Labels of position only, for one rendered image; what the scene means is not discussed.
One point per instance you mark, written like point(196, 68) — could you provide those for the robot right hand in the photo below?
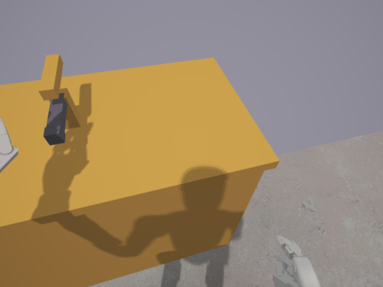
point(300, 272)

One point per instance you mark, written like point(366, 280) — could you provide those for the tap lever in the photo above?
point(54, 132)

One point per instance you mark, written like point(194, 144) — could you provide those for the counter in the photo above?
point(159, 163)

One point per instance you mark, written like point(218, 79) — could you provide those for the robot left hand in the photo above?
point(7, 151)

